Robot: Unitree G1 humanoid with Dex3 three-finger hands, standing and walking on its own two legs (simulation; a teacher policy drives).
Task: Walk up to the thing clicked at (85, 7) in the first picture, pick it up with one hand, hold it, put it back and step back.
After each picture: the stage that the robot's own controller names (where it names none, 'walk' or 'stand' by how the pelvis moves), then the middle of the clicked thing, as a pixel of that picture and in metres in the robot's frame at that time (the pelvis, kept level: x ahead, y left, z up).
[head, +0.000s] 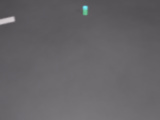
stand; (85, 10) +2.14 -0.05 -0.72
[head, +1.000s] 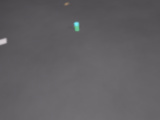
walk; (76, 26) +2.00 +0.21 -0.71
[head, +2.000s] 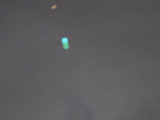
walk; (65, 43) +1.39 +0.32 -0.72
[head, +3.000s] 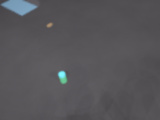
walk; (62, 77) +0.91 +0.27 -0.72
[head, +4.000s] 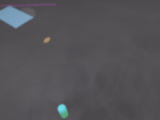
walk; (63, 111) +0.55 +0.25 -0.72
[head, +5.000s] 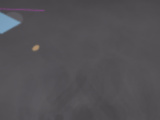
stand; out of the picture +0.45 +0.21 -0.72
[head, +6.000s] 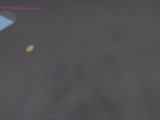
stand; out of the picture +0.39 +0.23 -0.72
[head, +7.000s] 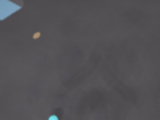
walk; out of the picture +0.38 +0.26 -0.69
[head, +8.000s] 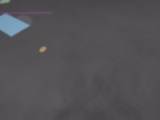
stand; out of the picture +0.45 +0.27 -0.70
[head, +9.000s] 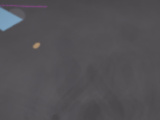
stand; out of the picture +0.42 +0.27 -0.73
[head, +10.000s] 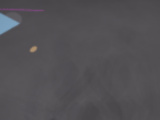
stand; out of the picture +0.41 +0.28 -0.73
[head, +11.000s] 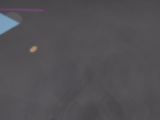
go down; out of the picture +0.40 +0.28 -0.73
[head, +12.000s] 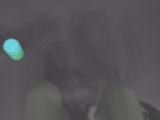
go down; (14, 50) +0.48 +0.30 -0.35
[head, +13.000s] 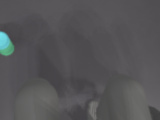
approach; (3, 44) +0.48 +0.32 -0.29
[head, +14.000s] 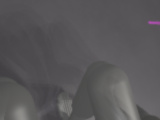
close in; out of the picture +0.46 +0.36 -0.23
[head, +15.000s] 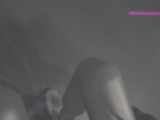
close; out of the picture +0.45 +0.38 -0.23
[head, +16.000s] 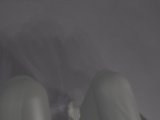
lift; out of the picture +0.45 +0.33 -0.26
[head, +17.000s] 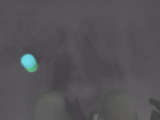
lift; (29, 63) +0.47 +0.27 -0.40
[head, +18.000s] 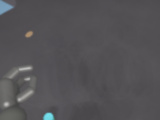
hold; out of the picture +0.43 +0.24 -0.66
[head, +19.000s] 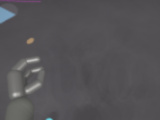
stand; out of the picture +0.42 +0.25 -0.67
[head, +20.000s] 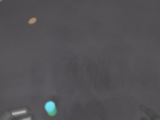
hold; (51, 108) +0.44 +0.24 -0.61
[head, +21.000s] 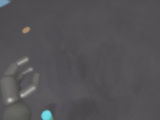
stand; (47, 117) +0.42 +0.25 -0.66
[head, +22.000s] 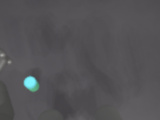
crouch; (31, 84) +0.45 +0.26 -0.51
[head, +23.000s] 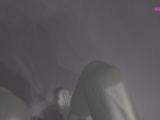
lower; out of the picture +0.46 +0.34 -0.25
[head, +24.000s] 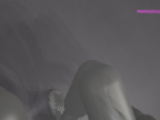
lower; out of the picture +0.45 +0.36 -0.23
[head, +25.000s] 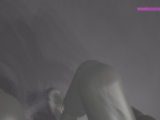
lower; out of the picture +0.46 +0.36 -0.23
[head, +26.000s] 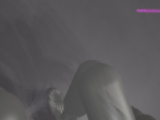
lower; out of the picture +0.45 +0.36 -0.23
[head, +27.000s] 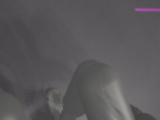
lower; out of the picture +0.45 +0.37 -0.23
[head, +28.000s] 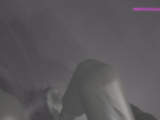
open; out of the picture +0.46 +0.37 -0.23
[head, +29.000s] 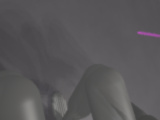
stand; out of the picture +0.52 +0.42 -0.27
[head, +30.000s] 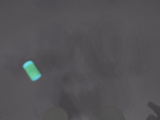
stand; (32, 70) +0.54 +0.32 -0.54
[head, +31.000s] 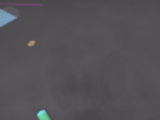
stand; (44, 118) +0.50 +0.30 -0.69
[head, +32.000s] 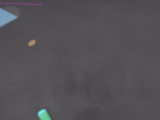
stand; (45, 118) +0.51 +0.30 -0.69
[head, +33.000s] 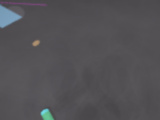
stand; (47, 117) +0.50 +0.29 -0.73
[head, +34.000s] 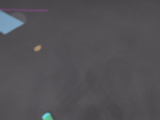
stand; out of the picture +0.51 +0.31 -0.75
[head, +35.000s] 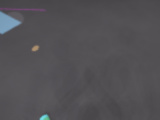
stand; out of the picture +0.48 +0.31 -0.75
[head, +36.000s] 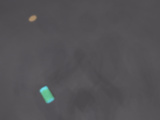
walk; (46, 94) +0.55 +0.25 -0.72
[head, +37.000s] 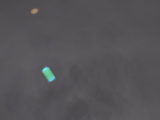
walk; (48, 74) +0.77 +0.27 -0.73
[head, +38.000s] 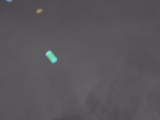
stand; (51, 56) +1.09 +0.39 -0.72
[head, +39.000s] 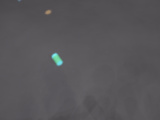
stand; (57, 59) +1.08 +0.28 -0.73
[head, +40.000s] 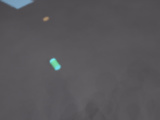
stand; (55, 64) +1.10 +0.30 -0.75
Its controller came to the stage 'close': yes
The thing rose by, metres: 0.01
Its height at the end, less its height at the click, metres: -0.02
